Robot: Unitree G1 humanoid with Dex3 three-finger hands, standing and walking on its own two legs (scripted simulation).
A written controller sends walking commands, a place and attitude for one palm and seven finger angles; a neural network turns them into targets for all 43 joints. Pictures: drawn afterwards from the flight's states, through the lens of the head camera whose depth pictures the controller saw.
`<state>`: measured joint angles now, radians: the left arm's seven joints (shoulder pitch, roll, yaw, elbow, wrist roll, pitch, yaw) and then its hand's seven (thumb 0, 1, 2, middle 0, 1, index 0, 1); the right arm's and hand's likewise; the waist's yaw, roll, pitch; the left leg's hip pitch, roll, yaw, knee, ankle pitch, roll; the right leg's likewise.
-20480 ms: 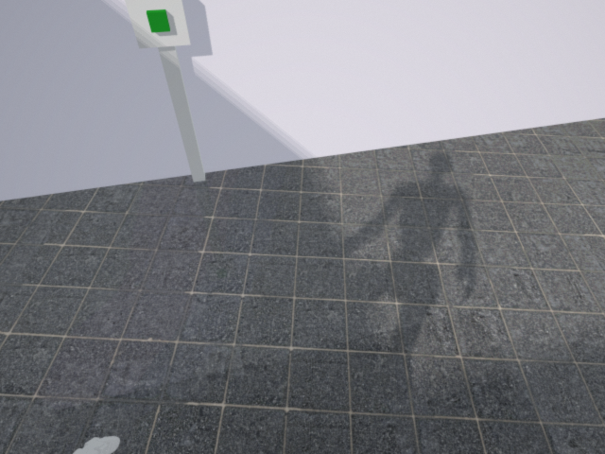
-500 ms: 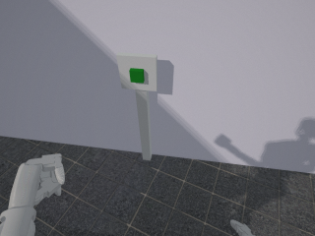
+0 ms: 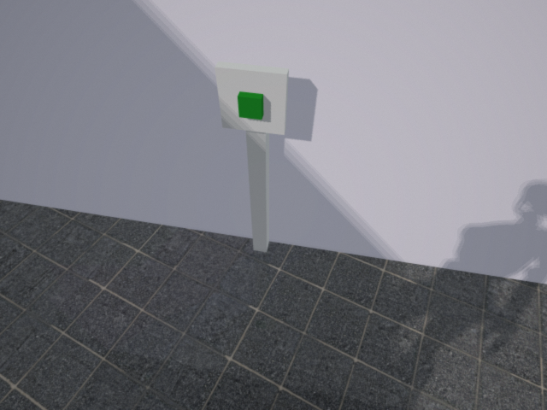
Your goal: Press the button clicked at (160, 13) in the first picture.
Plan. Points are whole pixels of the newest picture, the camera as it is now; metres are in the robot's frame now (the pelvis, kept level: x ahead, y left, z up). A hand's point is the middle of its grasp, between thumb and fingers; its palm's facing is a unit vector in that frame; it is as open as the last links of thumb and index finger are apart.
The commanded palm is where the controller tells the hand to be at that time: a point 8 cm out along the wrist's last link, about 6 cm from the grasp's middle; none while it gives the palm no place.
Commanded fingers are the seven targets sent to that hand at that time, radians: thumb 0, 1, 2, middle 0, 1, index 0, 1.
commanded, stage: let the arm hang, fingers relaxed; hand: left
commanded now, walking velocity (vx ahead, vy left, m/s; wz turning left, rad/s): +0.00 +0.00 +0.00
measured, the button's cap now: (251, 105) +0.82 +0.12 -0.01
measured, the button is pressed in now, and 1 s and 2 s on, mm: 0 0 0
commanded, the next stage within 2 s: stand and wait in 0.52 s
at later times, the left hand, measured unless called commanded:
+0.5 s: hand out of the picture -0.01 +0.16 -0.18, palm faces +0.03 -0.98 -0.17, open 7.3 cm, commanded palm none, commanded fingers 0.00 0.90 0.90 -0.20 -0.30 -0.20 -0.30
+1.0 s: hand out of the picture +0.00 +0.15 -0.18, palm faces +0.03 -0.98 -0.18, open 7.4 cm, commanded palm none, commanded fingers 0.00 0.90 0.90 -0.20 -0.30 -0.20 -0.30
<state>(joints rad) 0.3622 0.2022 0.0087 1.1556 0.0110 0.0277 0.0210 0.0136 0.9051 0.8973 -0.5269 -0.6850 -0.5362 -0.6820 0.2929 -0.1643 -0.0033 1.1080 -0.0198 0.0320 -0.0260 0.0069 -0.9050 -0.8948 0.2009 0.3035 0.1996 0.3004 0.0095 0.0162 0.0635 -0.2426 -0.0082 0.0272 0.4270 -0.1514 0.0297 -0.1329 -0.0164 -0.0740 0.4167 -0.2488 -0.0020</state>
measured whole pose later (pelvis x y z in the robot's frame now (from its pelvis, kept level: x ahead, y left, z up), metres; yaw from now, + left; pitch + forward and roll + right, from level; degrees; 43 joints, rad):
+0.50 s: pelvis +0.00 -0.01 +0.00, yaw -1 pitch -2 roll +0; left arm 0.29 0.12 0.02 1.13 0.01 0.00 0.03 0.01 0.91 0.90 -0.20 -0.30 -0.21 -0.31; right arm 0.32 -0.10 -0.02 1.13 -0.03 0.02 -0.03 0.00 -0.91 -0.89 0.20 0.30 0.20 0.30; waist -0.01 0.01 0.03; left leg -0.25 0.00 0.04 0.42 -0.14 0.02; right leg -0.17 -0.01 -0.06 0.45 -0.26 -0.01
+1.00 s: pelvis +0.01 -0.02 +0.00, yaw -1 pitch -2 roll +0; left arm 0.27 0.14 0.02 1.15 0.01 0.00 0.03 0.01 0.90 0.90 -0.20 -0.29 -0.20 -0.30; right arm 0.26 -0.13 -0.02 1.14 -0.02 0.02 -0.03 0.01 -0.91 -0.89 0.20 0.30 0.20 0.30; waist -0.01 0.01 0.06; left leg -0.23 0.01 0.03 0.42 -0.16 0.00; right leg -0.13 0.00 -0.07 0.42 -0.26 -0.03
